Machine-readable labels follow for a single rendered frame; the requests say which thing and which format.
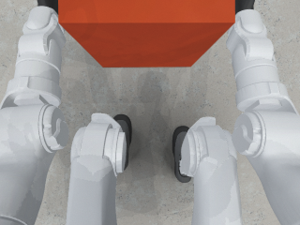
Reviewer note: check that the right robot shin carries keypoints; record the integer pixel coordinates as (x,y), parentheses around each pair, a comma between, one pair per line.
(206,121)

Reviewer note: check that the robot right upper arm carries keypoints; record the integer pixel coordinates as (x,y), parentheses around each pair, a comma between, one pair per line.
(271,142)

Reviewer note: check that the right robot forearm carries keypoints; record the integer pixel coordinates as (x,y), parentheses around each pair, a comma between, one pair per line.
(254,66)

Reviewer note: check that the left robot forearm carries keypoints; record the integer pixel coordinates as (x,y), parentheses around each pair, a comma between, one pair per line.
(38,64)

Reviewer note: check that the robot left upper arm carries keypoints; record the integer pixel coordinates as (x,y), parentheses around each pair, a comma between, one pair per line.
(30,135)

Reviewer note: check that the left robot hand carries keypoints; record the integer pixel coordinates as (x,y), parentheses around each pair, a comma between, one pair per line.
(48,3)

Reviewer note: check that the carton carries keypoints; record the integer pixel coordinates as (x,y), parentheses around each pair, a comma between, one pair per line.
(146,33)

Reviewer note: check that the right robot hand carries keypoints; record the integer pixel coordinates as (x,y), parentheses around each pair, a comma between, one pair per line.
(243,5)

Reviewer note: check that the right robot foot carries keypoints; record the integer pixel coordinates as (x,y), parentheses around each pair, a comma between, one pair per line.
(177,141)

